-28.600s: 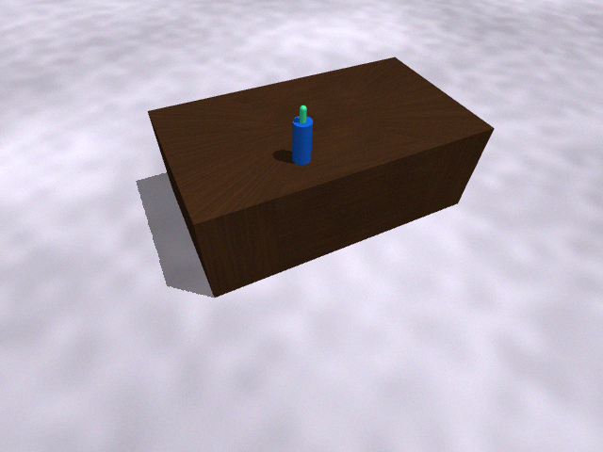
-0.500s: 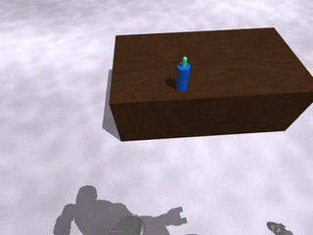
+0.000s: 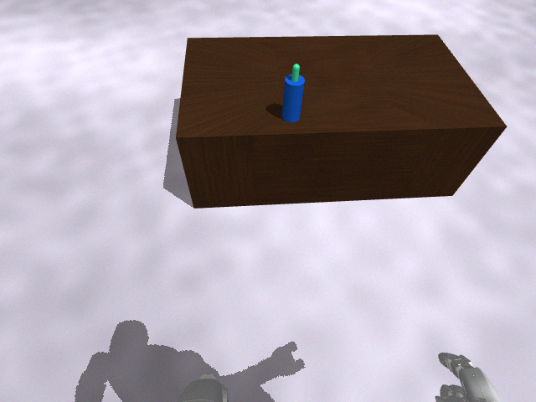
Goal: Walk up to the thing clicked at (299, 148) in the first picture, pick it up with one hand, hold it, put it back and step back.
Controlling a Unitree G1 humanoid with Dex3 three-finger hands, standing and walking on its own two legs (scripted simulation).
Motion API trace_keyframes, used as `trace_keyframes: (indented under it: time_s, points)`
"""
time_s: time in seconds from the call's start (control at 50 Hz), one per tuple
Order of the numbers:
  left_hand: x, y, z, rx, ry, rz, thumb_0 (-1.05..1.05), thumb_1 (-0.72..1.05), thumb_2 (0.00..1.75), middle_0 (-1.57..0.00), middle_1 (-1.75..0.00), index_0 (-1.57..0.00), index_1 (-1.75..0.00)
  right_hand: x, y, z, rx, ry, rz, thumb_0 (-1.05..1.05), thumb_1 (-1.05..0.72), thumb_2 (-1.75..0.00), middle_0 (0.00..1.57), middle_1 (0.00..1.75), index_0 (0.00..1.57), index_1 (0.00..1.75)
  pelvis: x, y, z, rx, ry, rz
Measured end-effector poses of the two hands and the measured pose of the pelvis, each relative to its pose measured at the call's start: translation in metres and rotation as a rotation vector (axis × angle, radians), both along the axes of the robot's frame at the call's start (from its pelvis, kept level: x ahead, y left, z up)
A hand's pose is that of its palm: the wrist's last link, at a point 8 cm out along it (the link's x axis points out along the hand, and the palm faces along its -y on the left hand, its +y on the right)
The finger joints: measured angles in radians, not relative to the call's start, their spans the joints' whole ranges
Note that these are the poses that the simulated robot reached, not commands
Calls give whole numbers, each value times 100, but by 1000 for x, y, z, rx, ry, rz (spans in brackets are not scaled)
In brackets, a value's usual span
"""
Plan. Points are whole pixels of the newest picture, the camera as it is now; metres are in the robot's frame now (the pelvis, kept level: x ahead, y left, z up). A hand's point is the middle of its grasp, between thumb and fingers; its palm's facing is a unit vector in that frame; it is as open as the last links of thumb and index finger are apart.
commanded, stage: step back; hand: right
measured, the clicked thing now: (293, 92) +1.07 -0.10 -0.23
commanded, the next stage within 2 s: stand in 1.10 s
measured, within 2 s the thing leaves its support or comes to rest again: neither
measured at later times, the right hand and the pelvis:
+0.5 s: hand out of the picture +0.04 -0.26 -0.14, palm faces -0.09 +0.93 -0.35, open 7.4 cm; pelvis -0.03 -0.01 +0.01, yaw +4 degrees
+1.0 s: hand (416, 399) +0.15 -0.23 -0.13, palm faces -0.12 +0.93 -0.35, open 7.4 cm; pelvis +0.01 +0.00 +0.01, yaw +6 degrees
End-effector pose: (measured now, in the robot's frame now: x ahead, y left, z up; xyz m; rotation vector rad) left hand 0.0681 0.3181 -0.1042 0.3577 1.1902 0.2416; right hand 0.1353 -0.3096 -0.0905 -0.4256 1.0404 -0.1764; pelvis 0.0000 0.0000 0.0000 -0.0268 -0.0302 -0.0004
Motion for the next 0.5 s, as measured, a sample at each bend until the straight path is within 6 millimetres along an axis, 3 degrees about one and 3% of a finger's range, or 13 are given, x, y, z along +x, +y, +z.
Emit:
trace_keyframes:
  time_s: [0.1, 0.2, 0.32, 0.42, 0.5]
  points:
    - [-57, -11, 12, 10, 50, 48, 1, 90, 90, -20, -30, -20, -30, -42, -14, -4, 16, 54, -38, 0, -90, -90, 20, 30, 20, 30, -19, -8, 8, 36, -5, 8]
    - [-83, -5, 20, 31, 33, 81, 1, 90, 90, -21, -30, -20, -30, -82, -17, -12, 17, 154, -26, 0, -90, -90, 20, 30, 20, 30, -30, -7, 10, 40, -4, 55]
    - [-93, 13, 12, 31, 18, 109, 1, 90, 90, -20, -30, -20, -30, -102, 0, -17, 26, 199, -12, 1, -90, -90, 20, 30, 20, 30, -39, 1, 6, 70, -17, 85]
    - [-83, 9, 13, 8, 24, 95, 1, 90, 90, -20, -30, -20, -30, -105, 8, -10, 55, 153, -14, 1, -90, -90, 20, 30, 20, 30, -39, -2, 12, 57, -12, 81]
    - [-71, -1, 15, 6, 2, 77, 1, 90, 90, -20, -30, -20, -30, -97, 1, -12, 69, 139, -22, 1, -90, -90, 20, 30, 20, 30, -34, -12, 12, 47, -5, 77]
